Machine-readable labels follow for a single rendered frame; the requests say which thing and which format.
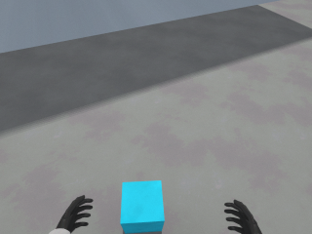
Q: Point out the left robot hand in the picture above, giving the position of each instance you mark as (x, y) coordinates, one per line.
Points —
(69, 218)

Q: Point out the carton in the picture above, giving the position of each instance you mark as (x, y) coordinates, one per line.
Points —
(142, 207)

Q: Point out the right robot hand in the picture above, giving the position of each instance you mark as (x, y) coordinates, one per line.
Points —
(246, 219)

